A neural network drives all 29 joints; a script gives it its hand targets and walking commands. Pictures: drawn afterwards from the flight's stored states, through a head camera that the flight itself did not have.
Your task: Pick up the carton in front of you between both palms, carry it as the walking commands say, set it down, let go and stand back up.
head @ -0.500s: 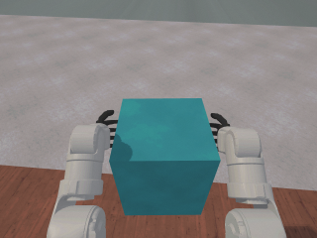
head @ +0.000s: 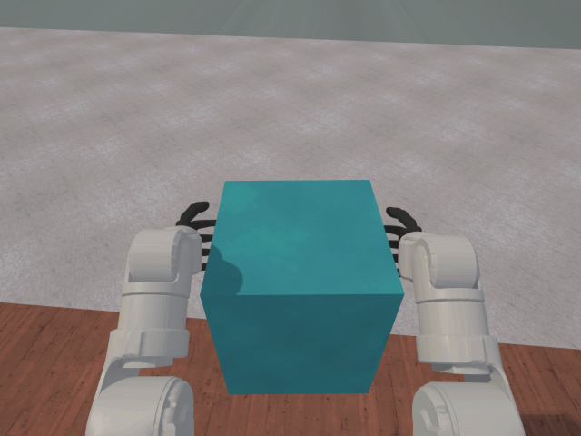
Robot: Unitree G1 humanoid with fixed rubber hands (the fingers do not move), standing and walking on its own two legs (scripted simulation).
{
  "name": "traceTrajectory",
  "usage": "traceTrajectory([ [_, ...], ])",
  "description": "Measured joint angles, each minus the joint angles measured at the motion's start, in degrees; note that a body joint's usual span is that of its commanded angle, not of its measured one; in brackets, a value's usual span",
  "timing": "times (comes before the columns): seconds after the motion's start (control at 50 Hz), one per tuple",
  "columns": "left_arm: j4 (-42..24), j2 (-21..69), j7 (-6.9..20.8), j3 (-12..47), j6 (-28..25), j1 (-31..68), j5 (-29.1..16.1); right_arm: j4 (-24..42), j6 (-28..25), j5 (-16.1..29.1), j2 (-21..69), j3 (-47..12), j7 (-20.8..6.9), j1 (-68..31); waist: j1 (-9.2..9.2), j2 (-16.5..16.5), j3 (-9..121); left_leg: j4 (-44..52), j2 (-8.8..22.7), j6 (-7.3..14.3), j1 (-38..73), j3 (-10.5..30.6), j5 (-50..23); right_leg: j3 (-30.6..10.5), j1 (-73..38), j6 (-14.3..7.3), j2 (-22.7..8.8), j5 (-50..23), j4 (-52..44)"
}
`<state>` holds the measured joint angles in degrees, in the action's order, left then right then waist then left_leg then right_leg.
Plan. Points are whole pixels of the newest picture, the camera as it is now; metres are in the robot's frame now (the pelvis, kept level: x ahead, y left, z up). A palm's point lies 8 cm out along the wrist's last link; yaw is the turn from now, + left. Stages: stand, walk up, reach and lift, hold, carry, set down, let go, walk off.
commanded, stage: carry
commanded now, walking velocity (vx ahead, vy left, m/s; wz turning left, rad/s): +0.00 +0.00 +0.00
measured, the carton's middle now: (297, 289) +0.34 +0.00 +0.05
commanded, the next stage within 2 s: none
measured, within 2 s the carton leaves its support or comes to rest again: neither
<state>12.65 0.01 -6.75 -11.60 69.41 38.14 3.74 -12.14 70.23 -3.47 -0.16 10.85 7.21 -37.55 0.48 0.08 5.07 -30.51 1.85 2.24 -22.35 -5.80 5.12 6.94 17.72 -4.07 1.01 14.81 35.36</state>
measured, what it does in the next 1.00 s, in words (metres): walks ahead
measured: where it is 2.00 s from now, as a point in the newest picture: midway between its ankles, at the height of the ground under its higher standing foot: (282, 359)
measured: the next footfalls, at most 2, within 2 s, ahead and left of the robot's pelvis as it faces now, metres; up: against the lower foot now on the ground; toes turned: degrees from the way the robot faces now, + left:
right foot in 1.34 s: +0.45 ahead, -0.04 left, -0.03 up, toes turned -2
left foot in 1.86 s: +0.76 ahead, +0.12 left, -0.06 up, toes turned +6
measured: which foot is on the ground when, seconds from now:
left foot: down 0.00-1.00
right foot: down 0.00-0.90, up 0.92-1.00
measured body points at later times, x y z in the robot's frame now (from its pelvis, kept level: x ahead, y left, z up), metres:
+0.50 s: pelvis +0.00 +0.00 +0.00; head -0.01 +0.00 +0.45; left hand +0.36 +0.15 +0.12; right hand +0.36 -0.15 +0.12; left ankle +0.06 +0.11 -0.73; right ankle -0.01 -0.07 -0.73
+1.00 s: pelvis +0.10 +0.04 -0.01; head +0.10 +0.06 +0.44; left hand +0.46 +0.22 +0.10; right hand +0.47 -0.09 +0.10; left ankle +0.09 +0.12 -0.73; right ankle +0.03 -0.07 -0.67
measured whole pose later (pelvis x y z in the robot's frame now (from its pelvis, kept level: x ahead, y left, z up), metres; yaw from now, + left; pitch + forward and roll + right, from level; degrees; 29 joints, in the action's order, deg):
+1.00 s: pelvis +0.10 +0.04 -0.01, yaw +1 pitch +5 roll -1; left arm 14.0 -1.7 -7.4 -11.0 68.7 37.8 1.8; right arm -13.1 68.4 -4.9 1.9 11.3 7.2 -36.4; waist 0.7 -0.9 7.0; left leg -35.0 -0.3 5.0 -21.3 -6.4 14.0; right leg 3.4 26.7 -2.3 -1.0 29.2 61.4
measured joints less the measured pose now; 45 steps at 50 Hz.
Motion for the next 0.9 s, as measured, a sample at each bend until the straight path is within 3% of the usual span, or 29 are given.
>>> traceTrajectory([
  [0.6,-0.2,0.1,0.0,0.0,0.0,-0.2,0.0,0.2,0.0,0.0,0.0,0.0,0.1,0.2,0.01,0.0,0.1,-0.2,0.2,-0.1,0.0,-0.2,0.2,0.5,-0.1,0.0,-0.2,0.2,0.0],
  [0.7,0.2,0.8,-0.1,0.5,0.2,-1.0,0.6,0.2,0.2,0.6,-0.2,0.2,0.0,1.6,0.08,-0.8,2.0,-5.7,-0.3,0.8,-1.5,-0.1,13.0,0.6,-1.0,-0.2,-1.0,1.6,-0.2],
  [0.76,-0.1,1.1,-0.2,1.0,0.1,-1.2,0.9,-0.2,0.0,1.1,-0.7,0.5,0.0,1.3,0.57,-1.4,2.5,-9.5,-0.9,1.2,-2.6,0.5,15.9,0.5,-1.9,0.3,-1.6,2.0,-1.1],
  [0.86,-0.3,0.6,-1.0,1.8,0.1,-0.6,0.2,-0.8,-0.5,1.3,-0.9,1.2,0.0,0.2,1.72,-2.5,2.6,-5.4,-2.1,1.5,-1.6,0.1,13.6,-0.1,-3.2,2.2,-3.1,4.5,-0.6],
  [0.9,-0.2,-0.2,-1.0,1.6,0.1,-0.1,-0.3,-1.4,-1.0,0.7,-0.2,1.4,0.0,-0.7,1.77,-3.1,2.6,-1.4,-2.7,2.0,0.3,-1.2,5.7,-0.6,-2.5,2.8,-4.2,7.1,3.4],
])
